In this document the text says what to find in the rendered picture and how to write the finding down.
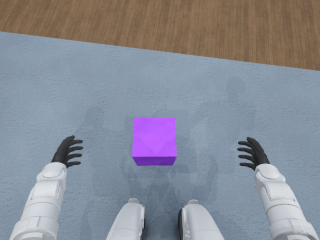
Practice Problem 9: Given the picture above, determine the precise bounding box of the left robot shin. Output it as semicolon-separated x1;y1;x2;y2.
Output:
128;198;142;240

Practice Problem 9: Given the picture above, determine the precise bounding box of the carton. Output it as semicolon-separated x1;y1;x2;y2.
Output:
132;117;177;166

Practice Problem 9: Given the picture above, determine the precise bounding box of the robot right forearm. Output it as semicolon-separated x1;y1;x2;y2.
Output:
254;163;320;240

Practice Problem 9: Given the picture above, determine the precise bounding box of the robot left forearm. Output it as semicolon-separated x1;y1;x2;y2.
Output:
9;162;67;240

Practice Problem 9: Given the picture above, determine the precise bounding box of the left robot hand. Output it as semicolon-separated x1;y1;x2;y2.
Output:
51;135;83;169

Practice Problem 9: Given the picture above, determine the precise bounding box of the right robot thigh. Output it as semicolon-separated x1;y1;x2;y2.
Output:
181;204;224;240

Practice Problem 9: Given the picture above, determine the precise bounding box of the right robot hand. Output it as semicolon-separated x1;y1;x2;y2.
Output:
237;137;270;171

